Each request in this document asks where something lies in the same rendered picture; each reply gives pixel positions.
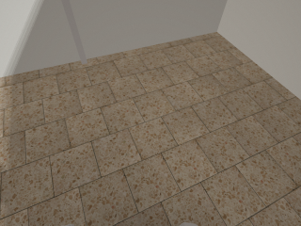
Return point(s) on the panel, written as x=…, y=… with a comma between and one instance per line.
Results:
x=74, y=30

